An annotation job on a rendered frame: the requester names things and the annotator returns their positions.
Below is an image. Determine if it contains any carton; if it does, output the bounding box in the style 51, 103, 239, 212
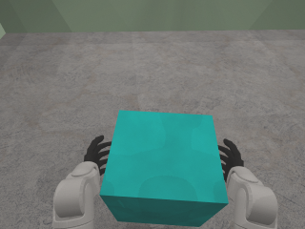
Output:
99, 110, 229, 227

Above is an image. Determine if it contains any right robot forearm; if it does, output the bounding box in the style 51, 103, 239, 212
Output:
226, 166, 278, 229

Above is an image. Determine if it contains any robot left hand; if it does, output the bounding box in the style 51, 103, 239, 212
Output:
84, 135, 112, 176

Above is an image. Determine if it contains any robot right hand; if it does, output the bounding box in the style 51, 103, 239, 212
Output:
217, 138, 244, 183

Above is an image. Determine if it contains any left robot forearm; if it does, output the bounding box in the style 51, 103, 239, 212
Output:
52, 161, 100, 229

